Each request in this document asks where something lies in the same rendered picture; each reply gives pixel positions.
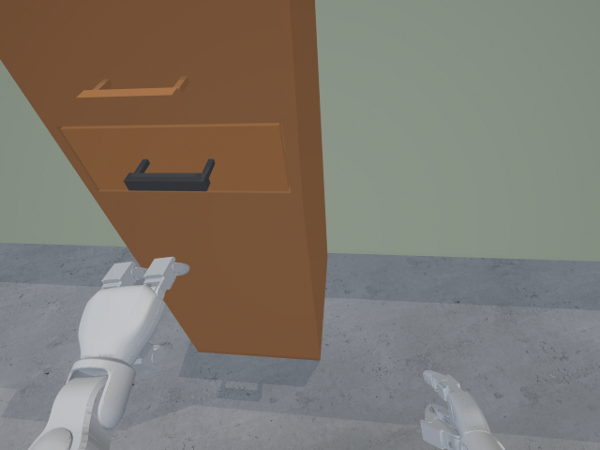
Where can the left robot hand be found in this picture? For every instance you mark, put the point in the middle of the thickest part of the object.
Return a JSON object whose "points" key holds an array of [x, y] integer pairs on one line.
{"points": [[119, 320]]}

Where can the right robot forearm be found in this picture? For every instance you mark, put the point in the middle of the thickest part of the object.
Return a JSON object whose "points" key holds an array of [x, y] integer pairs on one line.
{"points": [[479, 440]]}

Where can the cabinet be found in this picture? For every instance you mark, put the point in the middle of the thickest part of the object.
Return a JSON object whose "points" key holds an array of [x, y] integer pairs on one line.
{"points": [[257, 259]]}

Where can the handle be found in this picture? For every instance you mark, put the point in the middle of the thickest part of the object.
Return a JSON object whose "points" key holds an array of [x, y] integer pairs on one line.
{"points": [[140, 99], [160, 181]]}

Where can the right robot hand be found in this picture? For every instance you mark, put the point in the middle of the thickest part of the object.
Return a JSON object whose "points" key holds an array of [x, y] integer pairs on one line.
{"points": [[444, 428]]}

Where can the drawer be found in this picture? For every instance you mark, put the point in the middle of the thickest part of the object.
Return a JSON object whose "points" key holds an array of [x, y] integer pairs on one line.
{"points": [[248, 157]]}

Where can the left robot forearm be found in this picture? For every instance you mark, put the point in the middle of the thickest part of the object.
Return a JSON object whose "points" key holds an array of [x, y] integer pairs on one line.
{"points": [[90, 406]]}

